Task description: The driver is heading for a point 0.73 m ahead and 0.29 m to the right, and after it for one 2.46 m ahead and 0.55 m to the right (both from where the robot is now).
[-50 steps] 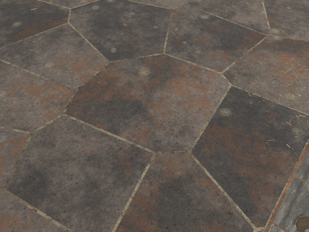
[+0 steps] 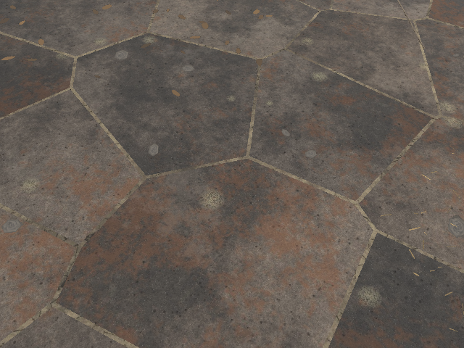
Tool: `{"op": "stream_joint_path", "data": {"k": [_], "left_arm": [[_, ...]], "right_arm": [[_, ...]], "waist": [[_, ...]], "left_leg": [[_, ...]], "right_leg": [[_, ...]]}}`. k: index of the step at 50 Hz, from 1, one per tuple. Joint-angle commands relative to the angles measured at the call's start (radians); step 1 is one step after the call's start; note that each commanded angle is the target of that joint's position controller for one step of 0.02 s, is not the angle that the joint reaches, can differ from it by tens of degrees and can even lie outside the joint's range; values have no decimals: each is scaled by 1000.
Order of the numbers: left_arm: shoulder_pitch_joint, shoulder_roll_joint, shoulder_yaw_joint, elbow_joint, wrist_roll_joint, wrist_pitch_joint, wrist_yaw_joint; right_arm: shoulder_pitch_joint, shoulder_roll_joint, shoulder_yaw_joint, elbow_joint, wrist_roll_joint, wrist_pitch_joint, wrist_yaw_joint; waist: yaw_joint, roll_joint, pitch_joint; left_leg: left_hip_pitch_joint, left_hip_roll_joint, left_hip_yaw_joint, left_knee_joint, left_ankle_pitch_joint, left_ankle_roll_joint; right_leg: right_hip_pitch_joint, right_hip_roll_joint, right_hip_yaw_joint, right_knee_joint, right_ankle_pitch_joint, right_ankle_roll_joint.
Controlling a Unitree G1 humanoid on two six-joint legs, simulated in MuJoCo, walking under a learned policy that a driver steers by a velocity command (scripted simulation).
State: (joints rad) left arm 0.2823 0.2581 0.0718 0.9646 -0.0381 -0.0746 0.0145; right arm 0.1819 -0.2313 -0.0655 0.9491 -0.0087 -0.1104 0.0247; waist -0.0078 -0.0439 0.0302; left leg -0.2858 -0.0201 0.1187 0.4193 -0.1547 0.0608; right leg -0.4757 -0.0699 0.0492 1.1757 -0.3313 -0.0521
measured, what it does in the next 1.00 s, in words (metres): walks ahead, turning right: right foot, then left foot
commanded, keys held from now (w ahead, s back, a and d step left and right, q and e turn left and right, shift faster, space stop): w+e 0.18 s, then e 0.68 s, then w+e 0.14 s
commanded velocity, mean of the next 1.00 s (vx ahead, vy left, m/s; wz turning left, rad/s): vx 0.22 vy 0.00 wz -0.54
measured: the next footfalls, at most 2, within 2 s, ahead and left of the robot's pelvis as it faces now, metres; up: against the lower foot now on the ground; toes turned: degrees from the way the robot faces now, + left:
right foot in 0.38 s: +0.35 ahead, -0.15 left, +0.00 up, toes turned -14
left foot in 0.88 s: +0.44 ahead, +0.05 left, +0.00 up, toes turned -35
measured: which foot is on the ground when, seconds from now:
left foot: down 0.00-0.36, up 0.38-0.86, down 0.88-1.00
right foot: up 0.00-0.36, down 0.38-0.88, up 0.90-1.00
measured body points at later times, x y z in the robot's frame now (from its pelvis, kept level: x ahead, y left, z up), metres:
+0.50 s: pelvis +0.23 -0.06 -0.02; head +0.28 -0.08 +0.43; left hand +0.45 +0.17 -0.12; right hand +0.27 -0.35 -0.14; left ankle +0.16 +0.11 -0.63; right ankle +0.31 -0.14 -0.74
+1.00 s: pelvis +0.33 -0.03 +0.00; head +0.36 -0.02 +0.45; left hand +0.62 +0.12 -0.10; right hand +0.27 -0.34 -0.09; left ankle +0.40 +0.07 -0.74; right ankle +0.28 -0.14 -0.68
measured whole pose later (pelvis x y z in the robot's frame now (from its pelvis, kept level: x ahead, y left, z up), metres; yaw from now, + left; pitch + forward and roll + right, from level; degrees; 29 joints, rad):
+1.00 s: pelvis +0.33 -0.03 +0.00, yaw -34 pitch +3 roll -1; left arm 0.18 0.32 0.09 0.65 -0.01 0.03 0.02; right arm 0.20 -0.27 -0.07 0.78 -0.01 -0.03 -0.03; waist -0.02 -0.04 -0.02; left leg -0.29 0.01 -0.03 0.47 -0.24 0.00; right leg -0.56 0.10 0.09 1.00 -0.39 0.00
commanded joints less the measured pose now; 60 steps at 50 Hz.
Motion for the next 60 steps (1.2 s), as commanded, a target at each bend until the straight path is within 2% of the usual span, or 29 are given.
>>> {"op": "stream_joint_path", "data": {"k": [1,5,9,13,15,17,18,19,20,21,22,23,24,25,26,28,30,34,37,40,43,44,45,46,47,49,52,55,60], "left_arm": [[63,34,21,-39,-2,23,5],[-36,41,30,-81,11,31,-1],[-156,23,19,-124,18,23,-26],[-271,3,5,-197,33,23,-54],[-246,29,15,-220,31,28,-68],[-119,87,40,-210,27,28,-76],[5,140,65,-184,25,24,-70],[78,218,91,-175,32,25,-45],[42,307,95,-190,48,32,-25],[61,283,81,-231,61,26,-38],[13,229,70,-256,53,27,-43],[-61,184,59,-263,28,27,-39],[-115,152,49,-275,19,31,-33],[-143,141,45,-284,27,36,-27],[-150,144,45,-291,41,39,-25],[-143,169,52,-298,49,39,-17],[-124,190,59,-305,41,47,-4],[-136,191,57,-330,30,75,18],[-135,189,56,-342,34,88,24],[-125,186,54,-354,35,97,23],[-148,174,47,-375,20,111,27],[-122,132,34,-385,22,114,28],[-91,88,25,-410,17,108,23],[-111,171,43,-424,31,88,14],[-115,212,57,-410,27,84,6],[-99,189,58,-384,32,91,2],[-140,129,39,-407,20,82,-18],[-200,107,29,-442,18,69,-26],[-217,68,8,-447,18,48,-45]], "right_arm": [[10,-95,-19,-22,-7,-20,-8],[44,-127,-28,-7,-12,-17,-32],[71,-144,-29,-7,-6,-7,-48],[109,-172,-33,-2,6,30,-66],[102,-199,-41,-12,19,50,-73],[59,-224,-51,-35,34,66,-81],[28,-224,-50,-48,39,70,-80],[51,-201,-42,-61,23,61,-73],[148,-56,-4,-91,-44,44,-54],[185,-107,-2,-101,-4,22,-36],[68,-157,-17,-122,35,17,-32],[11,-156,-18,-139,36,22,-40],[-1,-159,-22,-127,18,36,-55],[4,-174,-30,-134,7,54,-64],[13,-175,-34,-139,4,70,-67],[26,-142,-29,-146,-2,83,-74],[4,-134,-25,-157,-5,89,-81],[-64,-139,-24,-185,1,101,-83],[-101,-141,-23,-204,6,91,-76],[-95,-149,-24,-213,12,71,-64],[-3,-164,-33,-194,15,55,-46],[49,-223,-49,-189,0,57,-46],[38,-309,-67,-190,-22,74,-52],[32,-271,-62,-209,-38,72,-50],[-7,-218,-50,-235,-26,69,-56],[-29,-186,-42,-242,10,69,-68],[41,-187,-39,-236,5,59,-73],[95,-206,-47,-233,2,48,-66],[110,-243,-58,-219,18,37,-38]], "waist": [[22,128,-34],[11,96,9],[-22,84,38],[-50,83,66],[-25,119,23],[50,151,-54],[118,128,-117],[147,22,-185],[14,-228,-276],[48,-139,-516],[80,-29,-427],[54,30,-287],[25,73,-203],[-4,59,-169],[-21,35,-158],[-32,-2,-165],[-22,-18,-187],[3,-57,-181],[21,-93,-150],[27,-120,-156],[-31,-116,-159],[-30,-15,-199],[25,289,-160],[1,334,-136],[1,246,-110],[2,208,-65],[-39,192,-29],[-74,198,-20],[-72,206,0]], "left_leg": [[99,282,-218,-284,80,128],[144,275,-103,-309,168,118],[185,259,8,-317,212,90],[269,275,95,-191,537,72],[323,289,107,-91,729,59],[340,286,106,100,898,32],[304,251,114,279,825,-2],[125,189,117,553,500,-68],[-243,15,55,906,-542,-129],[-329,-36,-184,1075,-599,-130],[-380,10,-224,1065,-497,-107],[-419,46,-206,984,-394,-100],[-390,79,-203,912,-337,-105],[-328,93,-210,853,-305,-104],[-275,91,-206,812,-289,-103],[-244,73,-192,713,-260,-114],[-258,57,-198,626,-223,-131],[-264,39,-221,489,-134,-148],[-240,19,-229,386,-129,-147],[-183,-3,-228,277,-166,-132],[8,8,-205,-11,-18,-92],[161,165,-319,-72,-6,-36],[253,364,-570,-126,30,105],[208,452,-716,-169,-87,196],[191,406,-628,-170,-230,170],[208,306,-488,-180,-317,86],[199,277,-363,-226,-269,83],[230,290,-296,-250,-223,99],[124,285,-174,-253,-132,100]], "right_leg": [[-118,-85,62,-17,89,-5],[-241,-74,83,-168,274,14],[-231,-58,4,-370,419,16],[-202,-14,-104,-512,386,10],[-137,31,-143,-535,295,-12],[11,93,-171,-565,210,-50],[175,126,-165,-671,301,-81],[406,47,-26,-716,624,-129],[714,-195,320,-572,1217,-272],[810,-329,615,-685,1038,-430],[721,-270,505,-740,883,-378],[579,-214,399,-775,728,-318],[433,-175,341,-809,638,-277],[315,-150,311,-834,586,-262],[242,-130,296,-852,562,-252],[191,-99,259,-851,615,-245],[205,-89,262,-841,591,-233],[196,-55,313,-852,251,-185],[191,-41,363,-850,126,-169],[234,-46,419,-804,219,-162],[210,1,428,-720,301,-108],[94,63,361,-604,63,-57],[-161,243,125,-399,-261,0],[-262,175,108,-200,-268,29],[-276,125,115,-129,-164,37],[-319,96,68,-59,-46,68],[-339,62,7,-38,43,89],[-332,32,-12,-155,99,102],[-86,31,-76,-431,91,67]]}}
Keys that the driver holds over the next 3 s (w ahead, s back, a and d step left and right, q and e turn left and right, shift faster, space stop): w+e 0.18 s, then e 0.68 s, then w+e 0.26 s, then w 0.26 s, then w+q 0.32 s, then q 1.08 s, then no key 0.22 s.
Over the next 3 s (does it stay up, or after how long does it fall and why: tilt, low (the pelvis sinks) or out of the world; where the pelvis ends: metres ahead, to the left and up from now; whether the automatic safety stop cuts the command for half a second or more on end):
stays up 0.67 -0.35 0.00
